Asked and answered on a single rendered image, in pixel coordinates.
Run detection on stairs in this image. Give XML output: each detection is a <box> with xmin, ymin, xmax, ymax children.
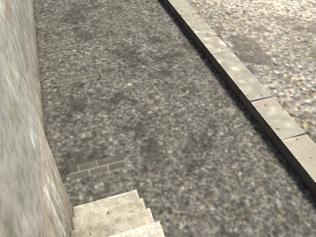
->
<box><xmin>69</xmin><ymin>190</ymin><xmax>165</xmax><ymax>237</ymax></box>

